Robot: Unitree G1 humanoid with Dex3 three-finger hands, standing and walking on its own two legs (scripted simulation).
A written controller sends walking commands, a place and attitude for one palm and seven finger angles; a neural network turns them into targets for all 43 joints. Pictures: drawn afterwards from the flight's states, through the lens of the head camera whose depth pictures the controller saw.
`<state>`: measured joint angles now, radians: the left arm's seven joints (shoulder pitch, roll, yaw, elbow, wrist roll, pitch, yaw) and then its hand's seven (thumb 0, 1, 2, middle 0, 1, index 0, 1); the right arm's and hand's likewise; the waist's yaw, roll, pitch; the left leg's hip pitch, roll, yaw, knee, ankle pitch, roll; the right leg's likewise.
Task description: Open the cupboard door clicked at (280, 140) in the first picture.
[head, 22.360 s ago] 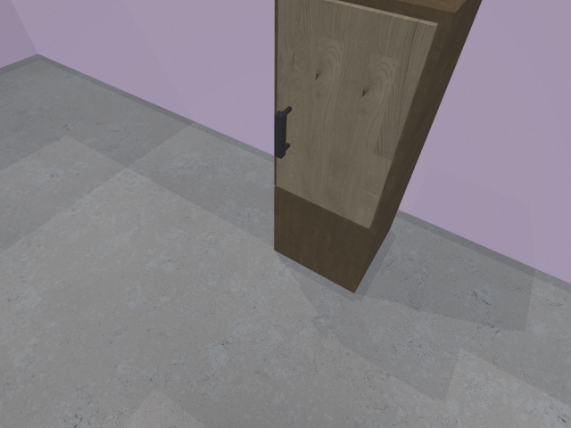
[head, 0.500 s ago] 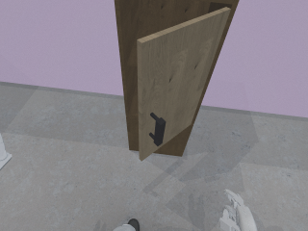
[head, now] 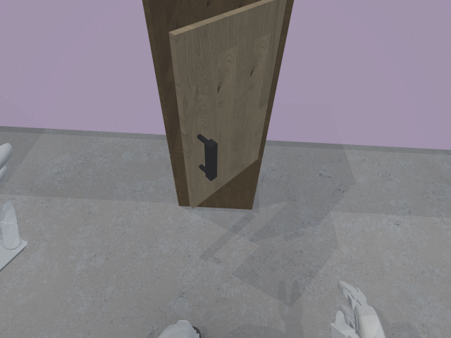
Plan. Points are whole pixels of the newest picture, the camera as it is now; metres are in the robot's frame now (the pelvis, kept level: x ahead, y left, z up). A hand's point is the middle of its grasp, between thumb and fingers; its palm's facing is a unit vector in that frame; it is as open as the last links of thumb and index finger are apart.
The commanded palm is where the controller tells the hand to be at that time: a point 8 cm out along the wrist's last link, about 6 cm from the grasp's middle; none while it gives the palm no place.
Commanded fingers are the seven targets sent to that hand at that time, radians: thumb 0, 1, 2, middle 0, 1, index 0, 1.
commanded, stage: stop stepping back and stand still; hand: left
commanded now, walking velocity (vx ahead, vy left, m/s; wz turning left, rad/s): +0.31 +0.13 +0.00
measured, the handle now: (206, 157) +0.58 +0.08 -0.09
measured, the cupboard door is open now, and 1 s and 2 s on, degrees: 47 47 47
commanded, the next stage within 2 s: let the arm hang, fingers relaxed in 0.66 s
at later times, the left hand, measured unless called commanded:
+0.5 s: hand out of the picture +0.15 +0.28 +0.17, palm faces +0.42 -0.77 -0.48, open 7.4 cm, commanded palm +0.09 +0.32 +0.18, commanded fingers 0.00 0.90 0.90 -0.20 -0.30 -0.20 -0.30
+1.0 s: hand out of the picture +0.04 +0.25 -0.13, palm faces -0.03 -0.96 -0.29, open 7.4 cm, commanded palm none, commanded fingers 0.00 0.90 0.90 -0.20 -0.30 -0.20 -0.30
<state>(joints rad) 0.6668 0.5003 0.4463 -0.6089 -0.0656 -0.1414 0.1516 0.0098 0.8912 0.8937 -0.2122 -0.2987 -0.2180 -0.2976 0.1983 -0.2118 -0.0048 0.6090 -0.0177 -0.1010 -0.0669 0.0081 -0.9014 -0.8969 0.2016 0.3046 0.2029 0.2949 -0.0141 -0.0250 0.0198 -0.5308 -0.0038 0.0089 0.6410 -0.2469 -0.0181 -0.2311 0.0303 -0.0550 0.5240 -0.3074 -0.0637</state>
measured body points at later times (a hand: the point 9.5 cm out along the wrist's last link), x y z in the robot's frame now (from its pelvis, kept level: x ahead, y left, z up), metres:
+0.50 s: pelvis -0.04 +0.02 +0.00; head -0.05 +0.02 +0.45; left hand +0.12 +0.32 +0.20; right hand +0.11 -0.22 -0.08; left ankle -0.04 +0.14 -0.73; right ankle -0.02 -0.08 -0.73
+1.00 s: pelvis -0.07 +0.04 +0.00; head -0.05 +0.03 +0.45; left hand +0.05 +0.30 -0.11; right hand +0.06 -0.22 -0.13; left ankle -0.04 +0.14 -0.73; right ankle -0.02 -0.08 -0.73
